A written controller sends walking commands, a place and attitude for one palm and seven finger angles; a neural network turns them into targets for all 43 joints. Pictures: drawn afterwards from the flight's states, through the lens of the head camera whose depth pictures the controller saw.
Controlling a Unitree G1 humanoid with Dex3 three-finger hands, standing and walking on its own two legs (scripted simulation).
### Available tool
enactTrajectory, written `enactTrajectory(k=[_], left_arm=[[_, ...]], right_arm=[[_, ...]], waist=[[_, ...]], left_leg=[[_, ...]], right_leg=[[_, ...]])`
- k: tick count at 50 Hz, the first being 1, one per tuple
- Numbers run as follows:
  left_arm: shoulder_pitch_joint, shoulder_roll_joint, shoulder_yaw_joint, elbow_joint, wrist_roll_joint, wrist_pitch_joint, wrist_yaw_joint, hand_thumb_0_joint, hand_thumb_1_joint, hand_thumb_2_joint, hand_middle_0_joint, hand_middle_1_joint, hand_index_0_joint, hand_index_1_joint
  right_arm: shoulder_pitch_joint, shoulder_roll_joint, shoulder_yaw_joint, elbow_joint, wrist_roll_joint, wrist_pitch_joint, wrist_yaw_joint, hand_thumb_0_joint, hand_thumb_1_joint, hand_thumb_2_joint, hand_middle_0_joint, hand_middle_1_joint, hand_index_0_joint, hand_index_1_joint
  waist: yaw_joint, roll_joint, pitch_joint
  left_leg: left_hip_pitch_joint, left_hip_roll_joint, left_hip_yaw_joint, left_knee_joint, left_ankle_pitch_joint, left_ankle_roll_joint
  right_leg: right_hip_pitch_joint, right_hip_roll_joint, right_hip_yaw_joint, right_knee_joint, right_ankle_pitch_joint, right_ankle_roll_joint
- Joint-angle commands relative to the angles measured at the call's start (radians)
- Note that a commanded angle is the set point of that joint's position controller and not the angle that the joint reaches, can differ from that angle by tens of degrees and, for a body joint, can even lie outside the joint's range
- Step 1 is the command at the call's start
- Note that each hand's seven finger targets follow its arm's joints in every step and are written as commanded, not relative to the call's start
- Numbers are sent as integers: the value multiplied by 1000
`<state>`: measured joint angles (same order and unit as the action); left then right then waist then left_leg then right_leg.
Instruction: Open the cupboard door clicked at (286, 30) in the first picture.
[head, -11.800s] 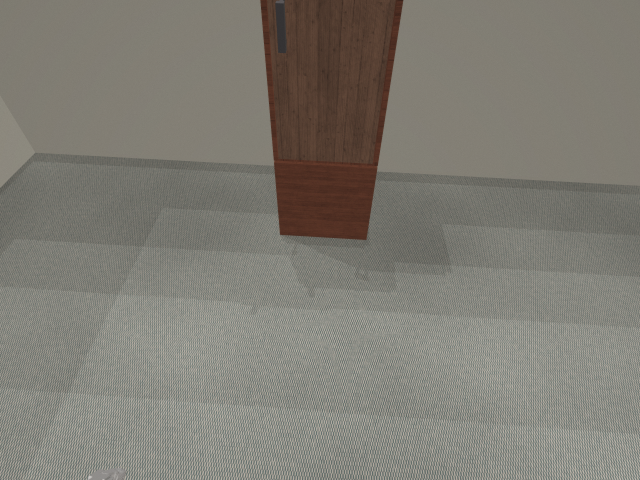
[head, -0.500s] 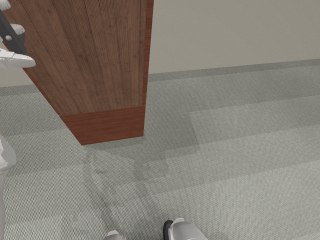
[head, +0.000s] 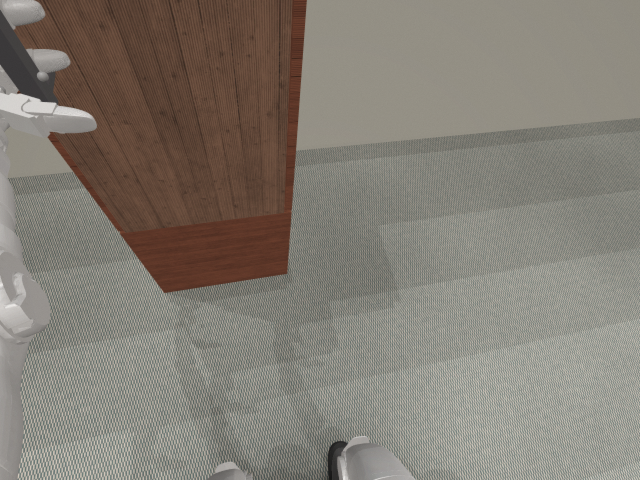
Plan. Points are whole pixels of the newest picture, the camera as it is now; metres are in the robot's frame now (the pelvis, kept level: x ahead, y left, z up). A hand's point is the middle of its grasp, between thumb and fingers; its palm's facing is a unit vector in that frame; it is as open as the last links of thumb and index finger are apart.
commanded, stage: slide the fingers in behind the handle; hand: left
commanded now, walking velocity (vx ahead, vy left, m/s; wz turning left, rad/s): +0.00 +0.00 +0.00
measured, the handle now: (20, 49) +0.59 +0.26 +0.14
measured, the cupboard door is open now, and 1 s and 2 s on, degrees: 0 0 13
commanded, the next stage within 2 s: close the thumb around the handle in 0.16 s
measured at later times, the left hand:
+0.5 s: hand (39, 74) +0.55 +0.24 +0.14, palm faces +0.07 -1.00 +0.00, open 12.1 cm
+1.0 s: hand (44, 74) +0.55 +0.23 +0.14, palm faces +0.06 -1.00 +0.00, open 5.3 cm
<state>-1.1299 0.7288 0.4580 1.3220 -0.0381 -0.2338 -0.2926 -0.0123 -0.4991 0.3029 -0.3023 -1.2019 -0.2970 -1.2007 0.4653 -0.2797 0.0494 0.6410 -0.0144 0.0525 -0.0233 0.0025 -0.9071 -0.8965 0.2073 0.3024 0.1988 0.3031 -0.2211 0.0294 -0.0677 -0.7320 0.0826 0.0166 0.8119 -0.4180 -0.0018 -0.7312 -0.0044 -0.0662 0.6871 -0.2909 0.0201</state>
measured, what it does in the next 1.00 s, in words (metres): stands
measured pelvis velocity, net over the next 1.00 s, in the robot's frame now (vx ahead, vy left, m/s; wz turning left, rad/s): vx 0.00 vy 0.00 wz -0.01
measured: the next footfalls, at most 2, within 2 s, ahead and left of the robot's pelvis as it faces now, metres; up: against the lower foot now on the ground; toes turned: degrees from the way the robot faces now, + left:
none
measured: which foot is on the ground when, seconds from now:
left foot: down 0.00-1.00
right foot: down 0.00-1.00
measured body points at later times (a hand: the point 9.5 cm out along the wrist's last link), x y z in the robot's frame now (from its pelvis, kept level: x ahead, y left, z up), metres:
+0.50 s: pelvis +0.00 +0.00 +0.00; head +0.13 +0.02 +0.43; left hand +0.54 +0.29 +0.14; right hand -0.05 -0.26 -0.10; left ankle -0.03 +0.11 -0.71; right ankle +0.01 -0.14 -0.71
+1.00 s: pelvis +0.00 +0.00 +0.00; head +0.13 +0.02 +0.43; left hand +0.54 +0.29 +0.14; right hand -0.05 -0.26 -0.10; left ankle -0.03 +0.11 -0.71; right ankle +0.01 -0.14 -0.71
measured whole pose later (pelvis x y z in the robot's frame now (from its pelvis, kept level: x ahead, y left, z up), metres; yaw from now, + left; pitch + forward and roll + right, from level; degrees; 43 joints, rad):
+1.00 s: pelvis +0.00 +0.00 +0.00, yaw +0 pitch +20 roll -4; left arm -1.14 0.76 0.48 1.31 -0.03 -0.22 -0.31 0.00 0.77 0.86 -0.40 -1.35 -0.40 -1.34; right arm 0.48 -0.28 0.05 0.63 -0.02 0.05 -0.02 0.00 -0.91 -0.90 0.21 0.30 0.20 0.30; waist -0.24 0.03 -0.07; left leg -0.76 0.09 0.01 0.83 -0.42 0.00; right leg -0.76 0.00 -0.06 0.69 -0.29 0.02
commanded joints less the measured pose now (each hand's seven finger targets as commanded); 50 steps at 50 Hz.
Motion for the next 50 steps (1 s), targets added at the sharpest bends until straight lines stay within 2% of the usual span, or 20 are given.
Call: enactTrajectory(k=[1, 5, 9, 11, 13, 14, 16, 21, 23, 27, 29, 31, 33, 35, 38, 43, 44, 46, 48, 50], left_arm=[[-494, 273, 11, -221, -1, -61, -2, 0, -500, 300, -300, -1200, -300, -1200], [-474, 250, 11, -249, -8, -68, -9, 0, -500, 300, -300, -1200, -300, -1200], [-471, 284, 22, -206, -11, -50, -16, 0, -500, 300, -300, -1200, -300, -1200], [-468, 316, 43, -222, -2, -52, -15, 0, -500, 300, -300, -1200, -300, -1200], [-460, 297, 25, -207, 0, -45, -16, 0, -500, 300, -300, -1200, -300, -1200], [-464, 269, 6, -200, -4, -41, -18, 0, -444, 324, -304, -1206, -304, -1206], [-472, 290, 24, -212, -5, -46, -15, 0, -332, 372, -312, -1218, -312, -1218], [-481, 246, -6, -219, -7, -46, -14, 0, -52, 492, -332, -1248, -332, -1248], [-461, 268, 12, -196, -6, -40, -9, 0, 60, 540, -340, -1260, -340, -1260], [-487, 275, 12, -203, -4, -41, -14, 0, 284, 636, -356, -1284, -356, -1284], [-463, 287, 18, -186, -4, -33, -17, 0, 396, 684, -364, -1296, -364, -1296], [-499, 286, 11, -201, -4, -38, -18, 0, 508, 732, -372, -1308, -372, -1308], [-481, 293, 11, -167, -2, -28, -21, 0, 620, 780, -380, -1320, -380, -1320], [-503, 285, 0, -168, 2, -29, -20, 0, 732, 828, -388, -1332, -388, -1332], [-497, 277, 1, -179, -2, -31, -23, 0, 900, 900, -400, -1350, -400, -1350], [-490, 281, 11, -201, -9, -36, -29, 0, 900, 900, -400, -1350, -400, -1350], [-477, 296, 22, -190, -7, -33, -26, 0, 900, 900, -400, -1350, -400, -1350], [-484, 347, 62, -227, -4, -45, -13, 0, 900, 900, -400, -1350, -400, -1350], [-452, 305, 37, -238, 0, -47, -9, 0, 900, 900, -400, -1350, -400, -1350], [-445, 319, 55, -253, -4, -55, -1, 0, 900, 900, -400, -1350, -400, -1350]], right_arm=[[215, -194, -64, -27, -3, -10, -13, 0, -900, -900, 200, 300, 200, 300], [225, -193, -70, -31, -6, -10, -9, 0, -900, -900, 200, 300, 200, 300], [215, -196, -64, -32, 0, -5, -12, 0, -900, -900, 200, 300, 200, 300], [217, -195, -63, -35, -1, -3, -14, 0, -900, -900, 200, 300, 200, 300], [219, -194, -63, -37, -1, -2, -14, 0, -900, -900, 200, 300, 200, 300], [217, -192, -63, -37, -1, -3, -12, 0, -900, -900, 200, 300, 200, 300], [223, -195, -63, -35, -3, -3, -13, 0, -900, -900, 200, 300, 200, 300], [226, -192, -64, -31, -5, -2, -9, 0, -900, -900, 200, 300, 200, 300], [230, -195, -65, -30, -4, -2, -10, 0, -900, -900, 200, 300, 200, 300], [233, -194, -64, -27, -4, -3, -11, 0, -900, -900, 200, 300, 200, 300], [231, -197, -62, -33, -2, -3, -12, 0, -900, -900, 200, 300, 200, 300], [229, -196, -61, -30, -2, -4, -14, 0, -900, -900, 200, 300, 200, 300], [231, -198, -58, -30, -2, -6, -16, 0, -900, -900, 200, 300, 200, 300], [234, -198, -57, -30, -3, -8, -18, 0, -900, -900, 200, 300, 200, 300], [242, -197, -59, -28, -5, -10, -15, 0, -900, -900, 200, 300, 200, 300], [239, -198, -62, -29, -6, -6, -11, 0, -900, -900, 200, 300, 200, 300], [234, -198, -61, -31, -4, -6, -13, 0, -900, -900, 200, 300, 200, 300], [234, -199, -60, -40, -6, -5, -13, 0, -900, -900, 200, 300, 200, 300], [228, -193, -63, -44, -6, -5, -8, 0, -900, -900, 200, 300, 200, 300], [231, -194, -65, -44, -7, -2, -7, 0, -900, -900, 200, 300, 200, 300]], waist=[[-17, 183, -442], [-15, 180, -489], [-16, 147, -421], [-6, 193, -459], [-15, 157, -431], [-22, 164, -421], [-16, 184, -443], [-24, 200, -442], [-24, 153, -422], [-27, 171, -448], [-26, 137, -429], [-32, 181, -434], [-35, 140, -401], [-40, 169, -398], [-36, 175, -447], [-29, 178, -447], [-26, 158, -428], [-10, 191, -468], [-8, 182, -468], [0, 172, -468]], left_leg=[[302, -43, -49, -69, 444, 24], [344, -39, -52, -58, 516, 21], [268, -43, -44, -68, 437, 27], [286, -44, -42, -62, 467, 25], [277, -42, -48, -64, 457, 26], [277, -43, -43, -65, 443, 27], [298, -40, -50, -62, 468, 24], [315, -39, -53, -59, 478, 21], [287, -39, -51, -59, 456, 26], [286, -42, -48, -58, 457, 25], [256, -42, -44, -60, 437, 29], [271, -43, -45, -58, 436, 28], [239, -42, -47, -61, 403, 30], [252, -43, -49, -59, 400, 31], [276, -42, -51, -52, 439, 26], [282, -40, -49, -51, 445, 25], [258, -41, -47, -53, 426, 28], [273, -42, -47, -56, 450, 25], [284, -41, -44, -55, 465, 24], [288, -40, -48, -58, 479, 25]], right_leg=[[183, 48, 20, -25, 322, -25], [192, 52, 14, -14, 369, -28], [206, 52, 18, -27, 341, -24], [212, 50, 21, -18, 361, -27], [197, 52, 15, -21, 344, -23], [190, 51, 17, -28, 335, -21], [182, 52, 15, -21, 340, -25], [159, 54, 11, -20, 333, -26], [169, 54, 13, -25, 325, -23], [188, 52, 16, -20, 343, -23], [197, 52, 17, -22, 339, -21], [182, 51, 20, -24, 333, -21], [176, 51, 17, -26, 306, -20], [154, 50, 17, -27, 294, -23], [168, 52, 15, -19, 318, -22], [170, 54, 14, -20, 325, -23], [178, 54, 16, -24, 318, -22], [202, 53, 18, -15, 339, -25], [198, 53, 15, -15, 346, -23], [213, 56, 14, -14, 359, -28]])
